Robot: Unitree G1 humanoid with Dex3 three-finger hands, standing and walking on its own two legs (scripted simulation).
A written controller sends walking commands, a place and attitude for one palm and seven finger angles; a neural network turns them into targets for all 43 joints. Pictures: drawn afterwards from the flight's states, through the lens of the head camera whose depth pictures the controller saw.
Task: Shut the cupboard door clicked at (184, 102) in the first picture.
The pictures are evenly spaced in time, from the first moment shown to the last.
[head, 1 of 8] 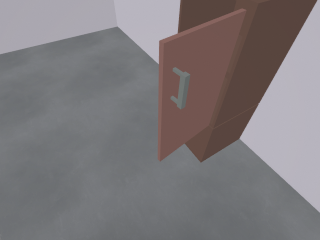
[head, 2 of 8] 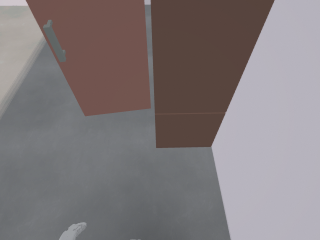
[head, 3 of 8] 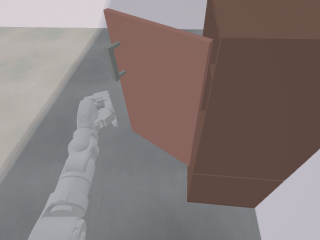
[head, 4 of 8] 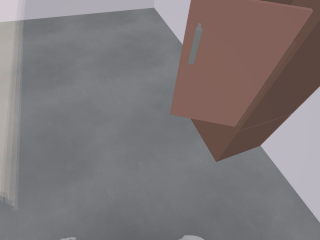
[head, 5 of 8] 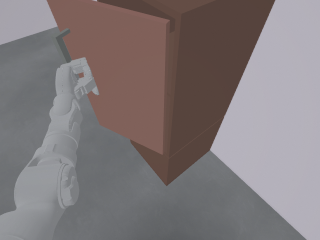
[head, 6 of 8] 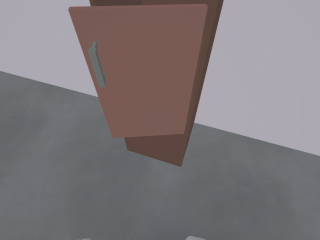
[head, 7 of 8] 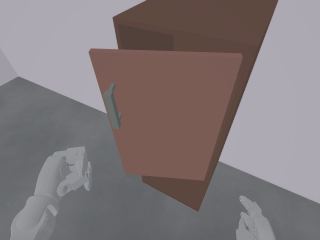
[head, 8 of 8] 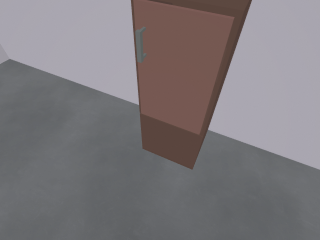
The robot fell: no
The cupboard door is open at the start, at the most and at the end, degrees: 98 98 0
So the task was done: yes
